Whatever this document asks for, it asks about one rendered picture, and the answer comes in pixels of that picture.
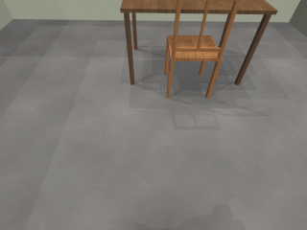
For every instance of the chair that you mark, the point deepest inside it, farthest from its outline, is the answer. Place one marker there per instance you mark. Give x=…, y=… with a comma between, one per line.
x=182, y=47

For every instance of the table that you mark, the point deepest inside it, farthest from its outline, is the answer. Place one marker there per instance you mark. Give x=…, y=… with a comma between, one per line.
x=196, y=6

